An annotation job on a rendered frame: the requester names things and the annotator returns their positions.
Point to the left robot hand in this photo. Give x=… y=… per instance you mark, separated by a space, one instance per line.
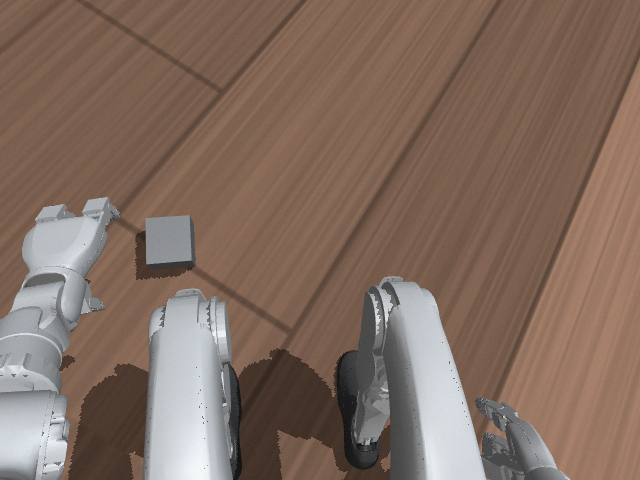
x=62 y=239

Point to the right robot foot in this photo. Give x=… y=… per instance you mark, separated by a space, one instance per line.
x=359 y=456

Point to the small box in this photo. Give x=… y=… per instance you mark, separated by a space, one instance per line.
x=170 y=242

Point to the right robot hand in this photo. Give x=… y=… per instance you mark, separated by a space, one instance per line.
x=522 y=451

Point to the left robot arm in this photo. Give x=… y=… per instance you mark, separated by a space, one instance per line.
x=33 y=337

